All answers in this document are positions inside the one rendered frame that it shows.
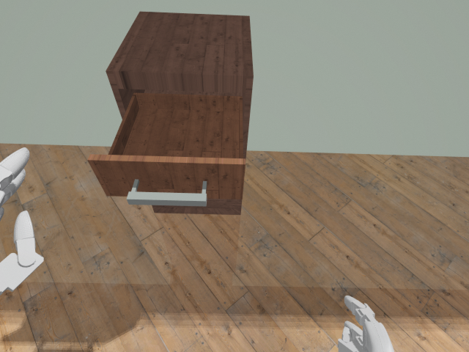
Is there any robot left hand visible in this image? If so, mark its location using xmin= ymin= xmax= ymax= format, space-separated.
xmin=0 ymin=147 xmax=44 ymax=295

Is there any robot right hand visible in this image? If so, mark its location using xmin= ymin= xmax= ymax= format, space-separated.
xmin=338 ymin=296 xmax=394 ymax=352

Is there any cabinet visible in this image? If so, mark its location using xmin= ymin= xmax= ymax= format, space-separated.
xmin=106 ymin=12 xmax=254 ymax=215

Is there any handle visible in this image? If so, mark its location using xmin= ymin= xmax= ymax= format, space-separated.
xmin=127 ymin=179 xmax=207 ymax=207

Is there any drawer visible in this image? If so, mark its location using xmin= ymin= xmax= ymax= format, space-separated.
xmin=87 ymin=92 xmax=245 ymax=199

